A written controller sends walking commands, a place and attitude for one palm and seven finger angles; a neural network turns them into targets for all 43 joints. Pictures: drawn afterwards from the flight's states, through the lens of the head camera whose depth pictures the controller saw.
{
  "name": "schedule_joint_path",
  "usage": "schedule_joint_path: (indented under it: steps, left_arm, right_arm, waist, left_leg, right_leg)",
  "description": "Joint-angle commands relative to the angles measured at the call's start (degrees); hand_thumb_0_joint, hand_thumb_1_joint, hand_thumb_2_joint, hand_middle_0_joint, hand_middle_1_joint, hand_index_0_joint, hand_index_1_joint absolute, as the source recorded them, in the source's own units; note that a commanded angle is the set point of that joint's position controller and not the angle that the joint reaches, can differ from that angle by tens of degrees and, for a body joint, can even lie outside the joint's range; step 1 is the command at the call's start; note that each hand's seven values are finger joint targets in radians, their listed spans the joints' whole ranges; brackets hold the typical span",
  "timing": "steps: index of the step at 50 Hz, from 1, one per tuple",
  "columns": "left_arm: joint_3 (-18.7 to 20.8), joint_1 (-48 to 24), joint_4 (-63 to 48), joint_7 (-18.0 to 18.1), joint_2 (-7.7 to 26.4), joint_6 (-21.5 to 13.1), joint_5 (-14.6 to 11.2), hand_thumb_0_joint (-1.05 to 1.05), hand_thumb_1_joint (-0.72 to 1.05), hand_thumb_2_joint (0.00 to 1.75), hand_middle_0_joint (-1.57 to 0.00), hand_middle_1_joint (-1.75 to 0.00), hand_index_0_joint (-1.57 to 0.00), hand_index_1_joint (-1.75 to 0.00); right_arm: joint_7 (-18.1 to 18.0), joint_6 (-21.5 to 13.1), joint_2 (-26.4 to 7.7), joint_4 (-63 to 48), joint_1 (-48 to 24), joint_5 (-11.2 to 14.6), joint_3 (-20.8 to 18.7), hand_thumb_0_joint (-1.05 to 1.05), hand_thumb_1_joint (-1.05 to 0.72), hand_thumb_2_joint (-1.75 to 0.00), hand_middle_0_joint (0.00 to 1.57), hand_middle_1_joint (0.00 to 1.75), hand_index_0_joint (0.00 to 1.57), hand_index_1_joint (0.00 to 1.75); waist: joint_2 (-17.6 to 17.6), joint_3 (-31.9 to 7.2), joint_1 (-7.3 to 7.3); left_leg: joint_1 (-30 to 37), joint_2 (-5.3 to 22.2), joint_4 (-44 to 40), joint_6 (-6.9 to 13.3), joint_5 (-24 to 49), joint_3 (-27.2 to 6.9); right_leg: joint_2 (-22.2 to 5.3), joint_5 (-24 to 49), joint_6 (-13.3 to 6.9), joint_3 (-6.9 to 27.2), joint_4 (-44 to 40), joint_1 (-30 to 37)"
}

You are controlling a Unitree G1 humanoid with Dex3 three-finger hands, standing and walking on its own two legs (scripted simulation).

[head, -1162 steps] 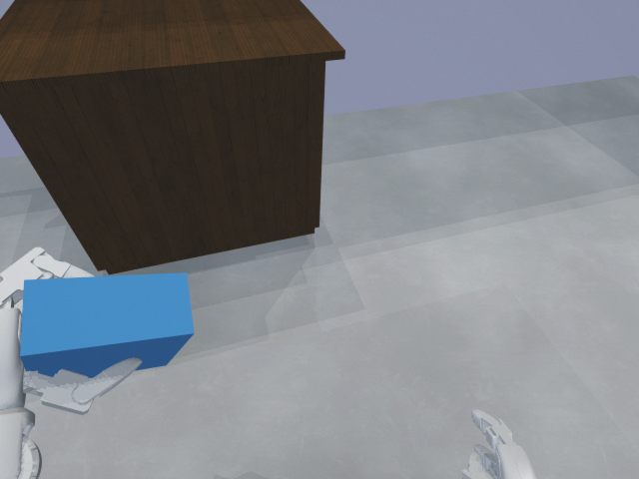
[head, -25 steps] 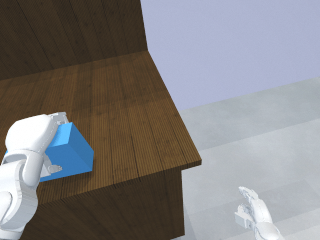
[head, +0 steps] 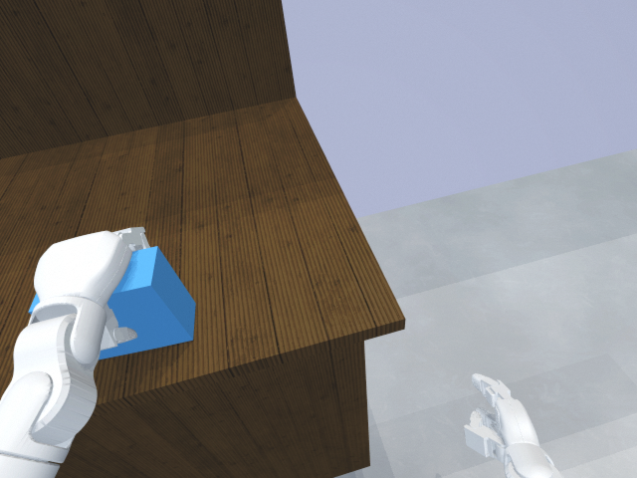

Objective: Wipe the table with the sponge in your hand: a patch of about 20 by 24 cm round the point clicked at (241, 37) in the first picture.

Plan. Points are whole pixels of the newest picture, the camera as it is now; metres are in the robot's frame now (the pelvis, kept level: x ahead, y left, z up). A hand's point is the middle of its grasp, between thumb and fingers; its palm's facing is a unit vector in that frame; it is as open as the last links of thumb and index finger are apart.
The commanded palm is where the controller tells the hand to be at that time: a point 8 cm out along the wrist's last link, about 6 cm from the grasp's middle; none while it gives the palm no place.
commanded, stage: lower the sponge onto the table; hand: left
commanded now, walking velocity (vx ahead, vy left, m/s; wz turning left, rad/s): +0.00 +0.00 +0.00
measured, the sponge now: (131, 315) +0.25 +0.29 +0.10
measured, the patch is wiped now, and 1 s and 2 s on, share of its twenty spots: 0.10 0.30 0.50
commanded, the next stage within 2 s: wipe forward along the first lane in 0.02 s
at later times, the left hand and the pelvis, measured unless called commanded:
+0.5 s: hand (115, 279) +0.27 +0.30 +0.14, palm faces +0.01 -0.02 -1.00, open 10.0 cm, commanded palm +0.25 +0.30 +0.19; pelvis +0.01 -0.01 +0.00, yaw +0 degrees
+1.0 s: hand (118, 257) +0.31 +0.32 +0.14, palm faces -0.07 -0.01 -1.00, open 10.0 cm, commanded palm +0.30 +0.33 +0.17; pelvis -0.01 -0.03 -0.01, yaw +1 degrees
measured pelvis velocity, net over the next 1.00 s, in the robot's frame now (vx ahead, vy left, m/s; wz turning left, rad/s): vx -0.01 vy -0.03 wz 0.02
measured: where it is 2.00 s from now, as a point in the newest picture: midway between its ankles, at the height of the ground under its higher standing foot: outside the picture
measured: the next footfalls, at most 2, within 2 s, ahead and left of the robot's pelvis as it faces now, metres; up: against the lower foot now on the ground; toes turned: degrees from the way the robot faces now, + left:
none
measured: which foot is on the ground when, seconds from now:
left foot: down 0.00-1.00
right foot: down 0.00-1.00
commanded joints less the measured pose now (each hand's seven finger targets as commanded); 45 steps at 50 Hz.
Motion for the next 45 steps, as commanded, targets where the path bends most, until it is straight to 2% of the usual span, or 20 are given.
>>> schedule_joint_path:
  steps: [1, 3, 5, 7, 8, 11, 13, 14, 17, 18, 20, 22, 25, 28, 30, 36, 38, 40, 43, 45]
  left_arm:
    - [8.43, -12.15, -9.16, 1.65, 13.1, -0.93, 1.14, 0.0, 0.1, 1.3, -1.2, -1.6, -1.2, -1.6]
    - [8.83, -10.72, -10.95, 1.49, 12.72, -0.97, 0.97, 0.0, 0.1, 1.3, -1.2, -1.6, -1.2, -1.6]
    - [7.7, -9.06, -10.62, 1.48, 10.92, -1.53, 0.12, 0.0, 0.1, 1.3, -1.2, -1.6, -1.2, -1.6]
    - [10.25, -7.64, -9.44, 1.72, 13.47, -1.46, -0.04, 0.0, 0.1, 1.3, -1.2, -1.6, -1.2, -1.6]
    - [11.31, -8.62, -9.27, 1.87, 14.61, -1.04, 0.14, 0.0, 0.1, 1.3, -1.2, -1.6, -1.2, -1.6]
    - [9.92, -10.05, -5.25, 1.66, 13.98, -0.6, 0.6, 0.0, 0.1, 1.3, -1.2, -1.6, -1.2, -1.6]
    - [10.77, -12.46, -1.74, 1.31, 16.13, 0.0, 1.33, 0.0, 0.1, 1.3, -1.2, -1.6, -1.2, -1.6]
    - [9.88, -14.03, 0.07, 1.1, 15.61, -0.34, 1.63, 0.0, 0.1, 1.3, -1.2, -1.6, -1.2, -1.6]
    - [11.16, -11.48, 0.91, 0.26, 16.86, -1.41, 1.4, 0.0, 0.1, 1.3, -1.2, -1.6, -1.2, -1.6]
    - [10.98, -12.19, 1.64, -0.09, 16.72, -1.42, 1.18, 0.0, 0.1, 1.3, -1.2, -1.6, -1.2, -1.6]
    - [10.14, -12.48, 3.44, -0.73, 15.99, -2.55, 1.1, 0.0, 0.1, 1.3, -1.2, -1.6, -1.2, -1.6]
    - [11.93, -12.68, 4.51, -0.97, 18.08, -3.72, 1.45, 0.0, 0.1, 1.3, -1.2, -1.6, -1.2, -1.6]
    - [11.02, -12.43, 6.07, -1.13, 16.63, -5.16, 1.21, 0.0, 0.1, 1.3, -1.2, -1.6, -1.2, -1.6]
    - [11.46, -15.94, 8.84, -0.72, 17.95, -6.2, 1.28, 0.0, 0.1, 1.3, -1.2, -1.6, -1.2, -1.6]
    - [11.3, -16.01, 10.07, -0.48, 17.63, -7.07, 1.58, 0.0, 0.1, 1.3, -1.2, -1.6, -1.2, -1.6]
    - [10.03, -21.17, 17.95, -0.42, 18.17, -8.09, 2.04, 0.0, 0.1, 1.3, -1.2, -1.6, -1.2, -1.6]
    - [10.07, -24.22, 21.34, -0.64, 19.62, -8.28, 2.83, 0.0, 0.1, 1.3, -1.2, -1.6, -1.2, -1.6]
    - [8.31, -25.51, 23.55, -1.05, 18.19, -8.96, 3.29, 0.0, 0.1, 1.3, -1.2, -1.6, -1.2, -1.6]
    - [9.55, -26.96, 28.12, -1.62, 20.5, -9.84, 3.86, 0.0, 0.1, 1.3, -1.2, -1.6, -1.2, -1.6]
    - [8.03, -29.32, 30.63, -2.13, 19.69, -10.73, 3.88, 0.0, 0.1, 1.3, -1.2, -1.6, -1.2, -1.6]
  right_arm:
    - [0.01, -2.84, -5.47, -10.24, -11.21, -0.16, -2.54, 0.0, -0.9, -0.9, 0.2, 0.3, 0.2, 0.3]
    - [0.32, -3.0, -4.91, -11.32, -12.95, 0.24, -2.04, 0.0, -0.9, -0.9, 0.2, 0.3, 0.2, 0.3]
    - [0.45, -2.8, -5.14, -10.88, -10.53, -0.11, -2.5, 0.0, -0.9, -0.9, 0.2, 0.3, 0.2, 0.3]
    - [0.42, -2.33, -5.6, -10.69, -10.2, -0.19, -2.77, 0.0, -0.9, -0.9, 0.2, 0.3, 0.2, 0.3]
    - [0.26, -2.5, -5.56, -10.95, -12.01, 0.19, -2.33, 0.0, -0.9, -0.9, 0.2, 0.3, 0.2, 0.3]
    - [-0.12, -1.75, -6.12, -10.03, -9.24, 0.01, -2.81, 0.0, -0.9, -0.9, 0.2, 0.3, 0.2, 0.3]
    - [-0.54, -1.79, -6.34, -10.06, -10.59, 0.46, -2.33, 0.0, -0.9, -0.9, 0.2, 0.3, 0.2, 0.3]
    - [-0.78, -1.67, -6.81, -9.51, -8.67, 0.18, -2.71, 0.0, -0.9, -0.9, 0.2, 0.3, 0.2, 0.3]
    - [-0.73, -1.29, -6.94, -9.72, -7.86, 0.17, -3.13, 0.0, -0.9, -0.9, 0.2, 0.3, 0.2, 0.3]
    - [-0.81, -1.53, -6.71, -10.18, -9.57, 0.52, -2.62, 0.0, -0.9, -0.9, 0.2, 0.3, 0.2, 0.3]
    - [-0.86, -1.29, -7.04, -9.75, -7.02, 0.33, -3.05, 0.0, -0.9, -0.9, 0.2, 0.3, 0.2, 0.3]
    - [-0.91, -1.03, -7.54, -9.58, -6.27, 0.23, -3.51, 0.0, -0.9, -0.9, 0.2, 0.3, 0.2, 0.3]
    - [-0.92, -1.26, -7.46, -9.84, -5.27, 0.3, -3.64, 0.0, -0.9, -0.9, 0.2, 0.3, 0.2, 0.3]
    - [-1.14, -1.41, -7.54, -9.8, -6.02, 0.72, -3.35, 0.0, -0.9, -0.9, 0.2, 0.3, 0.2, 0.3]
    - [-1.2, -1.2, -8.03, -9.18, -4.16, 0.45, -4.06, 0.0, -0.9, -0.9, 0.2, 0.3, 0.2, 0.3]
    - [-1.58, -0.79, -8.72, -7.73, -2.82, 0.72, -4.38, 0.0, -0.9, -0.9, 0.2, 0.3, 0.2, 0.3]
    - [-1.79, -0.84, -8.9, -7.28, -3.48, 0.96, -4.09, 0.0, -0.9, -0.9, 0.2, 0.3, 0.2, 0.3]
    - [-1.66, -0.66, -9.07, -6.97, -2.12, 0.91, -4.38, 0.0, -0.9, -0.9, 0.2, 0.3, 0.2, 0.3]
    - [-1.65, -0.31, -9.25, -6.7, -1.69, 1.08, -4.38, 0.0, -0.9, -0.9, 0.2, 0.3, 0.2, 0.3]
    - [-1.6, 0.01, -9.59, -6.21, -0.7, 1.11, -4.51, 0.0, -0.9, -0.9, 0.2, 0.3, 0.2, 0.3]
  waist:
    - [-5.14, -10.59, -0.6]
    - [-3.6, -10.59, -0.05]
    - [-6.29, -10.46, -0.78]
    - [-7.22, -9.77, -0.63]
    - [-5.24, -8.99, -0.36]
    - [-7.16, -7.65, -1.54]
    - [-6.56, -6.08, -1.49]
    - [-7.86, -7.01, -2.14]
    - [-7.87, -8.89, -1.55]
    - [-5.93, -7.52, -1.49]
    - [-8.46, -7.59, -2.33]
    - [-8.77, -8.38, -2.33]
    - [-8.89, -8.06, -2.59]
    - [-7.98, -5.67, -2.91]
    - [-8.98, -7.15, -3.12]
    - [-11.08, -5.27, -4.1]
    - [-9.16, -4.06, -4.23]
    - [-10.39, -5.52, -4.45]
    - [-10.2, -5.13, -4.52]
    - [-10.88, -4.47, -5.13]
  left_leg:
    - [5.4, -2.09, -1.8, 2.13, 7.53, -1.12]
    - [5.48, -2.16, -1.84, 2.15, 8.27, -1.39]
    - [5.37, -1.86, -1.4, 2.18, 8.74, -0.95]
    - [4.46, -2.07, -0.93, 2.28, 8.68, -0.68]
    - [4.47, -2.1, -0.94, 2.23, 8.47, -0.9]
    - [3.5, -2.2, -0.56, 2.2, 8.09, -0.26]
    - [3.03, -2.39, -0.79, 2.2, 6.22, -0.45]
    - [2.8, -2.32, -0.32, 2.26, 6.71, -0.06]
    - [2.75, -2.71, 0.25, 2.46, 7.77, -0.11]
    - [2.58, -2.8, 0.33, 2.44, 7.46, -0.12]
    - [2.18, -2.63, 0.83, 2.57, 7.35, 0.13]
    - [2.02, -2.79, 1.55, 2.72, 7.6, 0.25]
    - [1.52, -2.79, 1.86, 2.81, 7.33, 0.34]
    - [0.56, -2.78, 1.79, 2.84, 5.14, 0.2]
    - [0.43, -2.95, 2.14, 2.95, 5.5, 0.35]
    - [-1.6, -3.01, 2.64, 3.1, 1.89, 0.49]
    - [-2.01, -2.98, 2.45, 3.06, 0.33, 0.31]
    - [-2.62, -3.09, 2.68, 3.2, 0.3, 0.26]
    - [-3.88, -2.91, 3.03, 3.2, -1.09, 0.09]
    - [-4.79, -2.91, 3.41, 3.32, -2.2, 0.31]
  right_leg:
    - [1.35, 9.53, -1.49, 3.02, -4.77, -0.52]
    - [1.68, 10.12, -2.09, 4.12, -4.32, -0.51]
    - [1.22, 11.42, -1.18, 2.4, -4.25, -0.47]
    - [1.05, 12.49, -0.97, 3.02, -4.26, -0.24]
    - [1.54, 11.95, -1.77, 4.67, -4.17, -0.99]
    - [1.18, 12.14, -0.83, 3.11, -4.5, -1.69]
    - [1.58, 9.46, -1.43, 4.75, -5.16, -3.17]
    - [1.22, 10.58, -1.02, 3.39, -4.74, -2.64]
    - [1.03, 12.78, -0.72, 3.51, -4.28, -1.04]
    - [1.18, 12.55, -1.36, 4.88, -4.48, -1.9]
    - [1.01, 13.06, -0.52, 3.19, -4.37, -2.1]
    - [0.88, 14.34, -0.41, 3.81, -4.09, -1.83]
    - [0.83, 14.3, -0.36, 3.47, -3.99, -2.36]
    - [0.92, 11.49, -0.84, 4.6, -4.64, -4.35]
    - [0.92, 12.15, -0.36, 3.54, -4.23, -3.82]
    - [0.67, 8.29, 0.07, 4.09, -5.02, -6.21]
    - [0.75, 5.5, -0.55, 5.18, -5.63, -7.5]
    - [0.68, 5.61, -0.16, 4.09, -5.08, -7.13]
    - [0.57, 4.07, -0.5, 5.47, -5.31, -7.61]
    - [0.5, 2.95, 0.03, 4.96, -5.31, -8.55]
